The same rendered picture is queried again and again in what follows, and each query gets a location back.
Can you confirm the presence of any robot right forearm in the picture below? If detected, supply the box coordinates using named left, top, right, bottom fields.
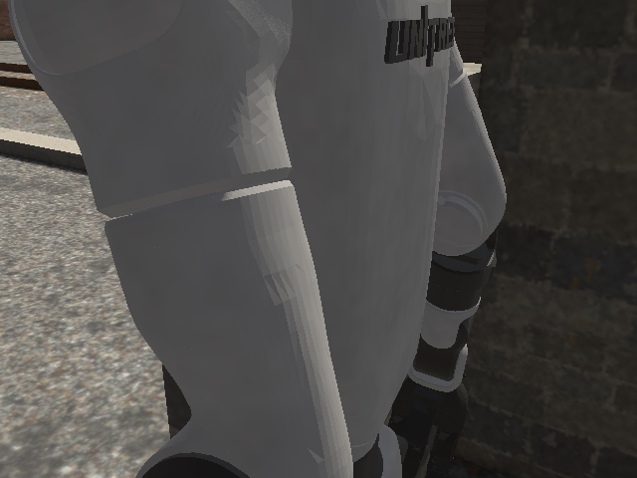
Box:
left=408, top=226, right=498, bottom=392

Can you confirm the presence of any left robot upper arm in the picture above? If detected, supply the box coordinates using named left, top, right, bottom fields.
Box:
left=8, top=0, right=353, bottom=478

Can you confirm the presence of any robot left forearm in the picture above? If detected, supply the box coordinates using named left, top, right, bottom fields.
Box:
left=142, top=452, right=250, bottom=478

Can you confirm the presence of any robot right hand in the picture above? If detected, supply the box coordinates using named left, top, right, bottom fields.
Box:
left=388, top=373, right=468, bottom=478

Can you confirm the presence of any robot torso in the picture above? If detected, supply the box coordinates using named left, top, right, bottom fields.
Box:
left=270, top=0, right=455, bottom=478

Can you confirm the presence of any robot right thigh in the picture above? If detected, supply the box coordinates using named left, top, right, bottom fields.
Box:
left=383, top=423, right=408, bottom=464

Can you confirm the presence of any right robot upper arm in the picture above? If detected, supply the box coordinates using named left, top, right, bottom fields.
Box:
left=433, top=37, right=507, bottom=256

